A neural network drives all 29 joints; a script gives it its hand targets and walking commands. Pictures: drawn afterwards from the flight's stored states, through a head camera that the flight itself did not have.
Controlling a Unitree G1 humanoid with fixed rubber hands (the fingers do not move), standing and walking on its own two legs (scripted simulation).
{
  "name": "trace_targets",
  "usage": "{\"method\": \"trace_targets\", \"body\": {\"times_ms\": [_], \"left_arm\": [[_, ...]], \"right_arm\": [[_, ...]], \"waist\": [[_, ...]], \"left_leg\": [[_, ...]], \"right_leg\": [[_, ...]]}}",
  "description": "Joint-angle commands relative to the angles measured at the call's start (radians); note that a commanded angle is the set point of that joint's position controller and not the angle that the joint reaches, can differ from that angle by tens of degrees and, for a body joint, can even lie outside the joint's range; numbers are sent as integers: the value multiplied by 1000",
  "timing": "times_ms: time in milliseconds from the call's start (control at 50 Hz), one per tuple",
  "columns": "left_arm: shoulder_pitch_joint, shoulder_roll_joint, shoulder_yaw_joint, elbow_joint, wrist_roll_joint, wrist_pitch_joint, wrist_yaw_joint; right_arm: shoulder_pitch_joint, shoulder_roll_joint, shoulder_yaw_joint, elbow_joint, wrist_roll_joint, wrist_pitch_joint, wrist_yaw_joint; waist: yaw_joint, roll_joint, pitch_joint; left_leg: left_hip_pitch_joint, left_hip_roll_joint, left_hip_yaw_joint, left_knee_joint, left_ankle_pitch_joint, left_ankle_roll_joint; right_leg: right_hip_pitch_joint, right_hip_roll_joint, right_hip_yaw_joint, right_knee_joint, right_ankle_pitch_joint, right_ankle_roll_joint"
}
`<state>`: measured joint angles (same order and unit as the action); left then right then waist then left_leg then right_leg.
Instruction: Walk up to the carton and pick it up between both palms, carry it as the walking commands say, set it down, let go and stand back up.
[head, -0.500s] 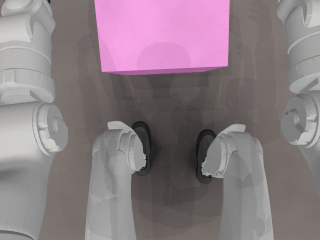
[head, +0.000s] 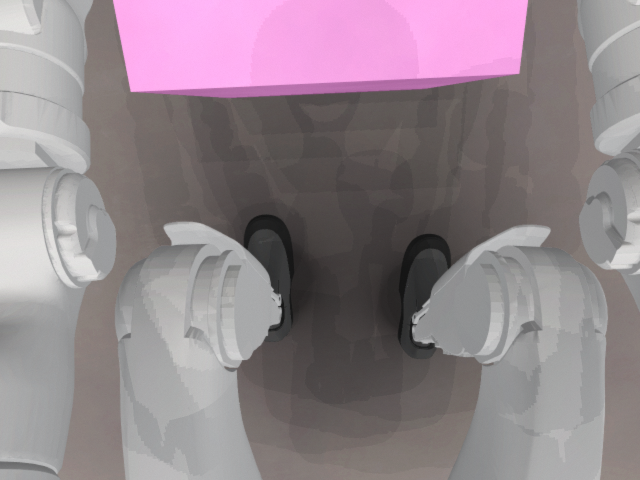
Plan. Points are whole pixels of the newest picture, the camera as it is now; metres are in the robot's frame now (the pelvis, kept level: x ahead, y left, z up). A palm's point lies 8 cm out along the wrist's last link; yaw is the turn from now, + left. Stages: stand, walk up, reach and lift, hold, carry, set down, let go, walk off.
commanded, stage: reach and lift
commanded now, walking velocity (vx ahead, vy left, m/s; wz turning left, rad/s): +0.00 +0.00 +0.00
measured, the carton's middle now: out of the picture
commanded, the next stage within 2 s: none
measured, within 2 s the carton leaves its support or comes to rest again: leaves its support in 1.68 s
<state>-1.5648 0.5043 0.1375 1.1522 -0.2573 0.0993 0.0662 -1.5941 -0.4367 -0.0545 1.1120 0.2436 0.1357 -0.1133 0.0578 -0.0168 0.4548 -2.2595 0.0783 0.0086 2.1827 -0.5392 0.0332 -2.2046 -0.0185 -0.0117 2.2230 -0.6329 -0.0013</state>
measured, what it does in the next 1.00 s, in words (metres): stands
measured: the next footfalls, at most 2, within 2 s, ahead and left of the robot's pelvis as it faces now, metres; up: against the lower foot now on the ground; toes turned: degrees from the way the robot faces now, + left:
none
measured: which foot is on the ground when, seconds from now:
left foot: down 0.00-1.00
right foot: down 0.00-1.00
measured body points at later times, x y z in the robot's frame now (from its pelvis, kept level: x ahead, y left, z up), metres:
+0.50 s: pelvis -0.01 +0.00 +0.00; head +0.38 +0.03 +0.23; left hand +0.57 +0.25 -0.16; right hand +0.60 -0.13 -0.16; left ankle +0.12 +0.12 -0.34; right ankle +0.10 -0.12 -0.34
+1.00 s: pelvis -0.01 +0.00 +0.01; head +0.38 +0.03 +0.23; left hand +0.57 +0.24 -0.16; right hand +0.60 -0.12 -0.16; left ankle +0.12 +0.12 -0.34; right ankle +0.10 -0.12 -0.34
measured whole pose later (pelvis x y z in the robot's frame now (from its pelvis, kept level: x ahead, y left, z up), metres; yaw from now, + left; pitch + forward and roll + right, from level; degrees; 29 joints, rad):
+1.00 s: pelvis -0.01 +0.00 +0.01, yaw +0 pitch +33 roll -1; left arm -1.68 0.45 0.04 1.24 -0.26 0.08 0.08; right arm -1.69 -0.40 -0.03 1.21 0.25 0.10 -0.13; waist 0.06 -0.03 0.52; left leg -2.21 0.06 0.01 2.16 -0.53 0.04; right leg -2.15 -0.01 -0.01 2.20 -0.62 0.01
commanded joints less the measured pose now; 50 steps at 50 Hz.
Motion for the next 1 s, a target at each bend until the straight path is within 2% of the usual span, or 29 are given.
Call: {"method": "trace_targets", "body": {"times_ms": [0,240,600,660,700,800,880,940,980], "left_arm": [[-302,191,-5,-108,-22,-20,7],[-305,134,-16,-28,-4,-22,-1],[-374,55,-30,-33,15,-30,21],[-390,17,-53,-38,0,-30,18],[-403,-17,-76,-43,-11,-30,15],[-427,-81,-104,-51,-16,-31,6],[-462,-194,-142,-52,-22,-26,-23],[-516,-397,-188,-62,-22,-12,-79],[-559,-588,-211,-81,-8,7,-137]], "right_arm": [[-324,-155,2,-120,16,-18,-6],[-310,-121,2,-34,13,-19,11],[-368,-57,4,-32,-4,-37,-8],[-375,-34,11,-33,-6,-40,-12],[-383,-6,26,-35,1,-43,-9],[-407,57,56,-39,21,-48,8],[-435,163,85,-37,31,-48,38],[-481,363,115,-51,26,-40,93],[-527,558,134,-75,16,-28,149]], "waist": [[33,2,-1438],[32,2,-1243],[24,10,-1281],[5,14,-1280],[-1,20,-1272],[8,19,-1254],[5,18,-1226],[-1,21,-1196],[2,19,-1170]], "left_leg": [[810,-53,3,-113,439,-36],[733,-54,-5,-128,369,-37],[803,-81,-11,-137,407,-35],[807,-86,-13,-140,410,-36],[819,-90,-16,-143,413,-34],[839,-97,-20,-149,415,-30],[845,-103,-20,-152,404,-26],[834,-110,-20,-148,396,-24],[815,-118,-16,-146,382,-22]], "right_leg": [[589,58,-9,-159,369,14],[484,57,-6,-174,303,17],[495,78,-14,-182,316,22],[503,82,-14,-185,324,19],[498,84,-16,-188,322,16],[496,89,-17,-191,318,12],[490,95,-18,-195,307,7],[476,104,-20,-192,303,0],[464,112,-23,-188,294,-5]]}}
